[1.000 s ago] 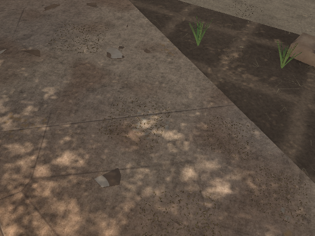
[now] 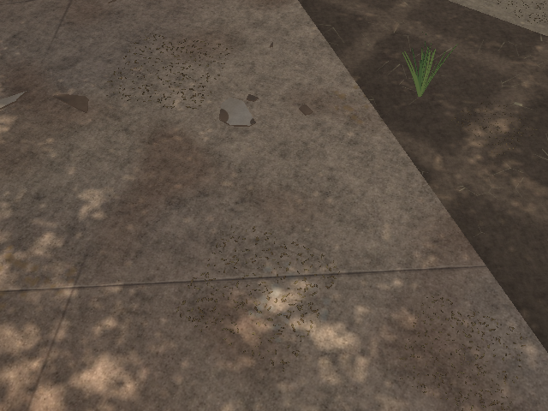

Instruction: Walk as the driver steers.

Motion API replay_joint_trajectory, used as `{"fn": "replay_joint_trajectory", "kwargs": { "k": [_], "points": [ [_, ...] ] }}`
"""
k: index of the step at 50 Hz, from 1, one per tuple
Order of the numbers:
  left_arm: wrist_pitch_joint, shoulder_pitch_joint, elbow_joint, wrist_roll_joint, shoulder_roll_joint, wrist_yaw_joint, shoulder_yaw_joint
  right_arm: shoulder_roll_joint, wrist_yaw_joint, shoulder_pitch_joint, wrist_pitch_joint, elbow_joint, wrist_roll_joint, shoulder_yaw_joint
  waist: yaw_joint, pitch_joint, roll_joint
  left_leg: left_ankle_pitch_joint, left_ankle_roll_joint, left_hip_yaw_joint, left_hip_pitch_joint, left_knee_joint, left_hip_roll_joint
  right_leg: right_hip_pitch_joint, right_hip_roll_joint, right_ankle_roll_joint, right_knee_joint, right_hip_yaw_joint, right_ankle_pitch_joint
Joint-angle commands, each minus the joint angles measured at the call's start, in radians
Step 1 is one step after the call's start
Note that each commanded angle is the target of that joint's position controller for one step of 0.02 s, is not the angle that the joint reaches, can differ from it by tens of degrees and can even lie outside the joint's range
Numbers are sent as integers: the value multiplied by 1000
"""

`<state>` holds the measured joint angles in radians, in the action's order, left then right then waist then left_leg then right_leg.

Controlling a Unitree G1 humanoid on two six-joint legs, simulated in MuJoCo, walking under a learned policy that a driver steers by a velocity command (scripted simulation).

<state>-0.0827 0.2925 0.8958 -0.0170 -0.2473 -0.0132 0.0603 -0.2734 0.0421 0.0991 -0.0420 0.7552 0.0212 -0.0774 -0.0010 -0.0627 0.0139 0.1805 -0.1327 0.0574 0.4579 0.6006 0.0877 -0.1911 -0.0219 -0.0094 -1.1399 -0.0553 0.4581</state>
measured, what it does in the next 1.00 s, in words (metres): walks ahead, turning left: right foot, then left foot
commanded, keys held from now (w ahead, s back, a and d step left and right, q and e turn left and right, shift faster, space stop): w+q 1.00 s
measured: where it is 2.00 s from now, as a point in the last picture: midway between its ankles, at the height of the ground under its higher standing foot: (146, 217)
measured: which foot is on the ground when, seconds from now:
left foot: down 0.00-0.40, up 0.42-0.90, down 0.92-1.00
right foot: up 0.00-0.36, down 0.38-0.92, up 0.94-1.00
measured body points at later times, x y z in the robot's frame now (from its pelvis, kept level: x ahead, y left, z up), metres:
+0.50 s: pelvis +0.30 -0.04 +0.01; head +0.32 -0.04 +0.46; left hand +0.39 +0.26 -0.07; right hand +0.45 -0.29 -0.11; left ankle +0.15 +0.05 -0.63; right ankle +0.39 -0.13 -0.72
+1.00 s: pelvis +0.52 +0.11 +0.00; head +0.55 +0.15 +0.45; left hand +0.40 +0.39 -0.12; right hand +0.83 +0.01 -0.07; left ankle +0.54 +0.22 -0.72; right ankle +0.46 -0.10 -0.62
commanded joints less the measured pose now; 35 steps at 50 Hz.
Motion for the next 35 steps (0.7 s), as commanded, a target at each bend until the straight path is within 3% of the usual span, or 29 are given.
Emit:
{"fn": "replay_joint_trajectory", "kwargs": {
  "k": [1, 2, 3, 5, 7, 10, 13, 16, 18, 19, 20, 21, 22, 23, 24, 25, 27, 31, 35],
  "points": [
    [-84, -114, -154, -23, -131, 15, 19, -129, -15, 177, -21, -23, -6, -36, 62, 164, -56, -12, -222, -578, -590, -339, -325, -595, -47, 33, -174, 166, -73],
    [-74, -108, -144, 7, -142, 6, 28, -96, -18, 121, -28, -38, -5, -26, 27, 129, -58, -108, -200, -496, -471, -349, -288, -525, -77, 19, -81, 159, -108],
    [-60, -90, -143, 18, -142, 4, 33, -91, -23, 98, -29, -53, -12, -21, -2, 107, -39, -165, -195, -456, -378, -370, -261, -458, -91, 5, -44, 158, -128],
    [-39, -81, -154, 29, -121, 2, 31, -114, -33, 98, -29, -61, -9, -25, -24, 87, -20, -244, -195, -406, -275, -391, -238, -419, -94, -30, 53, 132, -151],
    [-29, -155, -185, 34, -98, -2, 21, -150, -46, 125, -28, -61, -9, -35, -8, 62, 0, -293, -179, -343, -199, -397, -205, -410, -78, -60, 208, 103, -247],
    [-31, -280, -219, 32, -66, 5, 3, -166, -55, 175, -16, -56, 0, -42, 47, 58, 40, -216, -114, -282, -139, -366, -136, -316, -18, -66, 478, 86, -486],
    [-36, -344, -249, 11, -91, 17, 7, -162, -54, 230, -7, -42, 6, -42, 79, 71, 68, -113, -88, -347, -178, -328, -159, -270, 16, -61, 589, 106, -561],
    [-50, -340, -258, 6, -140, 28, 23, -148, -60, 245, 0, -42, 7, -40, 61, 82, 91, -54, -69, -451, -286, -231, -201, -252, 19, -28, 653, 143, -466],
    [-62, -236, -232, 7, -165, 28, 38, -135, -63, 223, 3, -56, 1, -37, -5, 108, 114, -96, -40, -472, -291, -134, -185, -118, 21, 15, 701, 125, -414],
    [-67, -122, -213, 22, -199, 23, 53, -91, -59, 216, -1, -69, -5, -21, -62, 194, 87, -107, -7, -424, -235, 30, -136, 75, -48, 60, 690, 173, -393],
    [-63, 35, -197, 27, -257, 14, 65, -29, -58, 251, -3, -87, -26, 2, -102, 340, -70, 163, 39, -305, -88, 331, -49, 341, -236, 116, 683, 375, -333],
    [-49, 93, -154, 30, -316, 23, 79, -25, -56, 379, -11, -120, 22, 8, -31, 406, -430, 437, 82, -222, 264, 619, 15, 555, -432, 284, 805, 885, -17],
    [-46, 31, -192, 15, -201, 25, 54, -138, -61, 350, -10, -86, 29, -11, -62, 300, -243, 363, 98, -255, 354, 724, -63, 478, -400, 252, 856, 864, 167],
    [-37, -11, -201, 15, -150, 19, 39, -176, -59, 237, -3, -103, 17, -23, -84, 190, -152, 267, 104, -223, 369, 739, -93, 365, -352, 203, 852, 672, 93],
    [-31, -58, -204, 26, -138, 19, 30, -161, -59, 192, 2, -112, 5, -23, -64, 130, -76, 199, 110, -202, 325, 712, -127, 243, -306, 181, 865, 541, -69],
    [-27, -86, -194, 28, -118, 18, 24, -148, -56, 163, 3, -125, -6, -27, -45, 87, -77, 156, 112, -204, 304, 659, -155, 166, -268, 177, 882, 449, -176],
    [-32, -93, -179, 29, -106, 17, 20, -107, -45, 181, 12, -131, 8, -23, -19, 68, -121, 123, 112, -180, 240, 606, -186, 87, -225, 168, 929, 321, -273],
    [-39, -72, -145, 22, -152, 16, 36, -72, -41, 127, 24, -168, 4, -12, -18, 50, -86, 30, 135, -166, 296, 481, -206, 94, -243, 203, 980, 186, -426],
    [-27, -66, -126, 20, -181, 12, 42, -60, -21, 42, 15, -187, 4, -2, -46, 33, -77, -162, 134, -119, 263, 262, -199, 121, -217, 176, 986, 36, -514]
  ]
}}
